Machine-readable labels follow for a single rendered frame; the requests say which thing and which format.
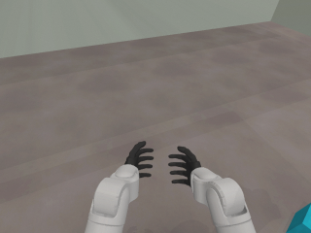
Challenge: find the robot right hand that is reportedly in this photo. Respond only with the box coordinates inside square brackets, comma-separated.
[168, 146, 201, 187]

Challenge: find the robot right forearm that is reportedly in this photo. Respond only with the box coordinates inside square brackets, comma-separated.
[190, 167, 257, 233]

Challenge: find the carton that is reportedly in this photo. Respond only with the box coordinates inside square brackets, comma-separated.
[286, 203, 311, 233]

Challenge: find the robot left hand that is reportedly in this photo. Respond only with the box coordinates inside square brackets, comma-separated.
[124, 141, 154, 178]

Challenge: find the robot left forearm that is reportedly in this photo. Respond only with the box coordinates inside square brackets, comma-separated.
[85, 164, 140, 233]

